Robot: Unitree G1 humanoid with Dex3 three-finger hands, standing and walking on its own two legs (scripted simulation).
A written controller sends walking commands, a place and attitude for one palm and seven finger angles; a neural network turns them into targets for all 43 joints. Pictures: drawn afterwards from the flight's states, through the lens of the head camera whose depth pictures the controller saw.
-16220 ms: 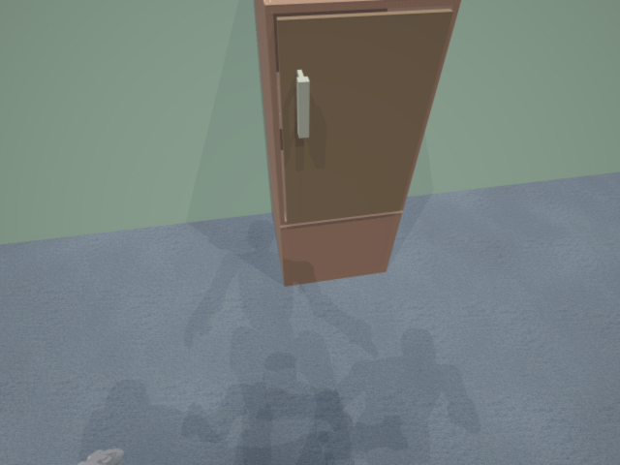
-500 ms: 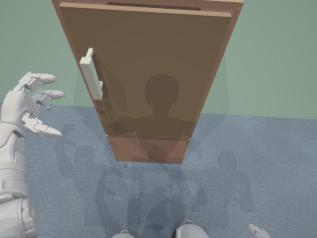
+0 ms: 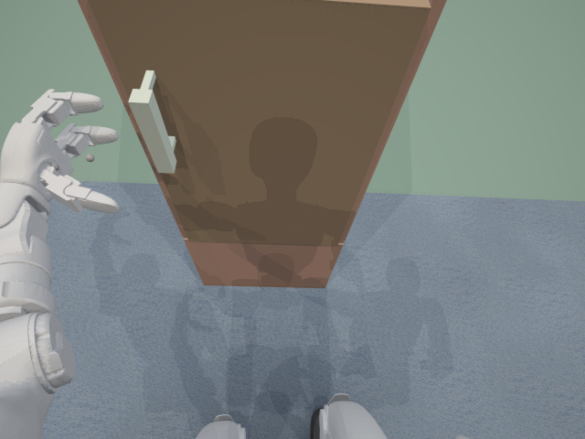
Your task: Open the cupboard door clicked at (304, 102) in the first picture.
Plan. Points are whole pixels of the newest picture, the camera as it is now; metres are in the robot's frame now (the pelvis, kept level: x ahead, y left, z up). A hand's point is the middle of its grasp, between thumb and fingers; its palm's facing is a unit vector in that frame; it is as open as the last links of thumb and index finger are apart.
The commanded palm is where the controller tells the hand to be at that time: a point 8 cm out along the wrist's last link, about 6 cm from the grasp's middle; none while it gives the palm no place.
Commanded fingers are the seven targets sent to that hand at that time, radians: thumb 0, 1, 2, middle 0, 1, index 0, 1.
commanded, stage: move the hooked fingers beside the handle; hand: left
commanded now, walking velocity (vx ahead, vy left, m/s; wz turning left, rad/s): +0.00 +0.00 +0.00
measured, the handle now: (158, 124) +0.53 +0.18 +0.08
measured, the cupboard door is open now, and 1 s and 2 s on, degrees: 0 0 0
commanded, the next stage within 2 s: slide the fingers in behind the handle in 1.02 s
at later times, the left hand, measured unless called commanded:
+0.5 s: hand (100, 145) +0.48 +0.24 +0.09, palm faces -0.05 -1.00 -0.01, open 14.0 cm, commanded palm +0.46 +0.29 +0.08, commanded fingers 0.00 -0.50 0.30 -0.30 -1.20 -0.30 -1.20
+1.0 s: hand (102, 144) +0.49 +0.24 +0.09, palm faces -0.06 -1.00 -0.02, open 14.0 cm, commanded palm +0.46 +0.29 +0.08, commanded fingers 0.00 -0.50 0.30 -0.30 -1.20 -0.30 -1.20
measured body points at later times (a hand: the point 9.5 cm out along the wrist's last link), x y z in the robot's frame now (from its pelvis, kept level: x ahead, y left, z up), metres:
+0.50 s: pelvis +0.00 +0.00 +0.00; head +0.12 +0.02 +0.43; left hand +0.48 +0.30 +0.09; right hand +0.01 -0.27 -0.11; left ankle -0.02 +0.11 -0.69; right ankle +0.05 -0.13 -0.69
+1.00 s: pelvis +0.01 +0.00 +0.00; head +0.13 +0.02 +0.43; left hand +0.48 +0.30 +0.09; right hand +0.04 -0.26 -0.11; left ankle -0.02 +0.11 -0.69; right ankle +0.05 -0.13 -0.69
